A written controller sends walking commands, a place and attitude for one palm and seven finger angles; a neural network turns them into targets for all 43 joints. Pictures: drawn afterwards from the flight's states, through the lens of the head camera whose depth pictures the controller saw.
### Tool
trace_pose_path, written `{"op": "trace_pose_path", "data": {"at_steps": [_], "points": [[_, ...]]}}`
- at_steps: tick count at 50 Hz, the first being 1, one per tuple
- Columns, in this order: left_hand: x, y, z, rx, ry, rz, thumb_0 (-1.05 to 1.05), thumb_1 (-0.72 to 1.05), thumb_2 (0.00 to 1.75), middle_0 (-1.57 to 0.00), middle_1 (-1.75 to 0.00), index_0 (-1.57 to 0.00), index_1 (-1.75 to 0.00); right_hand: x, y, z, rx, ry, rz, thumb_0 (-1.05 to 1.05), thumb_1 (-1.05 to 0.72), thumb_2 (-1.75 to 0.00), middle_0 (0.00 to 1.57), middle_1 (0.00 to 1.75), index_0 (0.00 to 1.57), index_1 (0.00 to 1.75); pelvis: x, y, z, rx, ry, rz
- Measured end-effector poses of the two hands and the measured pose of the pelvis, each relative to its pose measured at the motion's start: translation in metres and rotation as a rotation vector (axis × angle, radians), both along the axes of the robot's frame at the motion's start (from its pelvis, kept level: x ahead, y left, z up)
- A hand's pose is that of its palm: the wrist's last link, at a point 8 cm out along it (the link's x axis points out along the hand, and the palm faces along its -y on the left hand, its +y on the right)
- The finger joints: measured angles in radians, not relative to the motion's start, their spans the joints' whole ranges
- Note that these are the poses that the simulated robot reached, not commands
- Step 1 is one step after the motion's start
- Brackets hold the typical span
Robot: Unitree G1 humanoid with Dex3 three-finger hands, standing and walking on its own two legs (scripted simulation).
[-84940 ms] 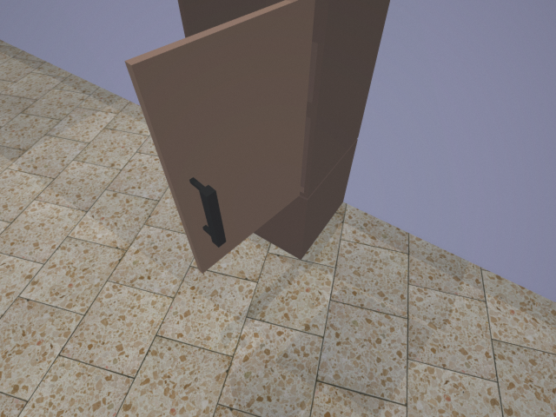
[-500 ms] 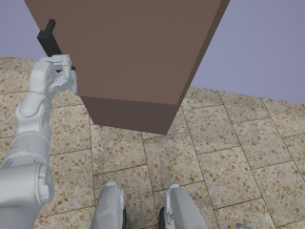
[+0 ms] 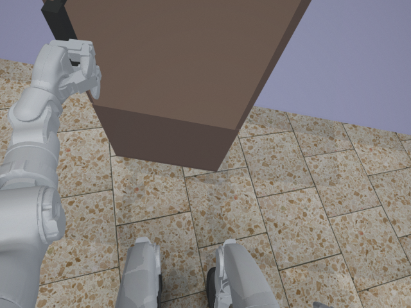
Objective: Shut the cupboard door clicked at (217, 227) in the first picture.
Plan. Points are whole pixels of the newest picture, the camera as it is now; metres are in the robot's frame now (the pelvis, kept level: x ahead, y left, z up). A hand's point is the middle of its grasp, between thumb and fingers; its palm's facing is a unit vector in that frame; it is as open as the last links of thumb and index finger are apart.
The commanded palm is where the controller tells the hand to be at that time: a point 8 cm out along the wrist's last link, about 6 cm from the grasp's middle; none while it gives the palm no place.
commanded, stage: pull the fist back off the door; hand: left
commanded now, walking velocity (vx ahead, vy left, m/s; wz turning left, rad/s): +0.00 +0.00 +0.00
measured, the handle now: (76, 43) +0.59 +0.23 +0.06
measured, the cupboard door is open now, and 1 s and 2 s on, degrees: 0 0 0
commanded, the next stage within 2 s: draw the hand back to the body in 0.94 s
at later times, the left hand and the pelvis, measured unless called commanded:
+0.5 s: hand (110, 73) +0.52 +0.16 +0.07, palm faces +0.06 -1.00 -0.02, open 3.1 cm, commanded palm +0.49 +0.19 +0.07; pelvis -0.01 -0.01 +0.00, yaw -1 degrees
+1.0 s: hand (107, 112) +0.44 +0.16 +0.06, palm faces +0.07 -1.00 -0.01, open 3.1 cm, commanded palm +0.42 +0.20 +0.07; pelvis +0.04 -0.01 +0.04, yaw +1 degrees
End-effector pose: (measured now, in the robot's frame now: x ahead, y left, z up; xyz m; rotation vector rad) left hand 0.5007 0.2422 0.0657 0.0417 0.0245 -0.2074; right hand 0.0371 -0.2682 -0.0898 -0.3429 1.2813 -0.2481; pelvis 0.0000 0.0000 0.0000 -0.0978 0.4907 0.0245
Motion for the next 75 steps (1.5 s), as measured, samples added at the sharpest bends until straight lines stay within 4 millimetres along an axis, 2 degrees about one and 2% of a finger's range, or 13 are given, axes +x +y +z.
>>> {"op": "trace_pose_path", "data": {"at_steps": [5, 9, 13, 17, 24, 30, 37, 47, 51, 54, 59, 67, 75], "points": [[0.000, -0.001, 0.000, -0.005, -0.003, 0.012, 0.02, 0.90, 0.90, -1.34, -1.50, -1.39, -1.50, 0.001, -0.002, -0.001, -0.025, -0.024, 0.025, 0.00, -0.90, -0.90, 0.21, 0.30, 0.20, 0.30, -0.007, 0.000, -0.005, -0.007, 0.003, 0.005], [-0.003, -0.010, -0.004, -0.080, -0.021, 0.219, 0.02, 0.90, 0.90, -1.40, -1.50, -1.40, -1.50, 0.000, -0.001, -0.004, -0.021, -0.031, 0.068, 0.00, -0.90, -0.90, 0.21, 0.30, 0.20, 0.30, -0.013, -0.001, -0.007, -0.003, 0.008, 0.008], [-0.005, -0.017, -0.004, -0.062, -0.031, 0.353, 0.02, 0.90, 0.90, -1.40, -1.50, -1.40, -1.50, -0.003, 0.002, -0.006, 0.009, -0.044, 0.075, 0.00, -0.90, -0.90, 0.21, 0.30, 0.20, 0.30, -0.018, -0.004, -0.007, 0.002, 0.006, 0.008], [-0.004, -0.021, -0.002, 0.025, -0.020, 0.334, 0.01, 0.90, 0.90, -1.38, -1.50, -1.37, -1.50, -0.015, 0.003, -0.007, 0.034, -0.039, 0.048, 0.00, -0.90, -0.90, 0.21, 0.30, 0.20, 0.30, -0.021, -0.007, -0.006, 0.005, 0.000, 0.003], [-0.004, -0.028, 0.001, -0.009, -0.016, 0.275, 0.02, 0.90, 0.90, -1.33, -1.50, -1.33, -1.50, -0.043, 0.002, -0.004, 0.055, 0.024, -0.023, 0.00, -0.90, -0.90, 0.21, 0.30, 0.20, 0.30, -0.016, -0.008, 0.000, 0.014, -0.009, -0.017], [-0.006, -0.040, -0.003, -0.037, -0.016, 0.272, 0.01, 0.90, 0.90, -1.31, -1.50, -1.31, -1.50, -0.046, 0.001, 0.002, 0.071, 0.059, -0.077, 0.01, -0.90, -0.90, 0.21, 0.30, 0.20, 0.30, -0.002, -0.007, 0.009, 0.030, -0.013, -0.040], [-0.030, -0.037, -0.008, -0.022, -0.021, 0.292, 0.02, 0.90, 0.90, -1.30, -1.50, -1.31, -1.50, -0.011, 0.005, 0.008, 0.106, 0.026, -0.090, 0.01, -0.90, -0.90, 0.21, 0.30, 0.20, 0.30, 0.018, -0.006, 0.024, 0.051, -0.032, -0.053], [-0.079, -0.032, -0.001, -0.027, -0.040, 0.275, 0.02, 0.90, 0.90, -1.30, -1.50, -1.30, -1.50, 0.088, 0.007, 0.022, 0.119, -0.144, 0.024, 0.01, -0.90, -0.90, 0.21, 0.30, 0.20, 0.30, 0.039, -0.006, 0.040, 0.059, -0.071, -0.030], [-0.083, -0.034, -0.003, -0.036, -0.040, 0.276, 0.01, 0.90, 0.90, -1.30, -1.50, -1.31, -1.50, 0.122, 0.006, 0.027, 0.101, -0.215, 0.083, 0.01, -0.90, -0.90, 0.21, 0.30, 0.20, 0.30, 0.040, -0.008, 0.039, 0.058, -0.078, -0.016], [-0.079, -0.037, -0.001, -0.037, -0.059, 0.271, 0.02, 0.90, 0.90, -1.30, -1.50, -1.31, -1.50, 0.139, 0.005, 0.028, 0.090, -0.256, 0.106, 0.00, -0.90, -0.90, 0.21, 0.30, 0.20, 0.30, 0.038, -0.009, 0.036, 0.057, -0.078, -0.011], [-0.083, -0.039, 0.017, -0.031, -0.093, 0.254, 0.02, 0.90, 0.90, -1.30, -1.50, -1.31, -1.50, 0.145, 0.008, 0.033, 0.115, -0.290, 0.084, 0.01, -0.90, -0.90, 0.21, 0.30, 0.20, 0.30, 0.039, -0.010, 0.040, 0.060, -0.098, -0.022], [-0.125, -0.021, 0.060, -0.001, -0.050, 0.296, 0.02, 0.89, 0.90, -1.30, -1.50, -1.30, -1.50, 0.126, 0.020, 0.058, 0.178, -0.276, 0.048, 0.01, -0.90, -0.90, 0.21, 0.30, 0.20, 0.30, 0.046, -0.014, 0.074, 0.076, -0.183, -0.021], [-0.152, -0.015, 0.095, -0.005, -0.080, 0.274, 0.01, 0.90, 0.90, -1.30, -1.50, -1.30, -1.50, 0.126, 0.010, 0.082, 0.149, -0.324, 0.051, 0.01, -0.90, -0.90, 0.21, 0.30, 0.20, 0.30, 0.049, -0.017, 0.093, 0.078, -0.254, -0.006]]}}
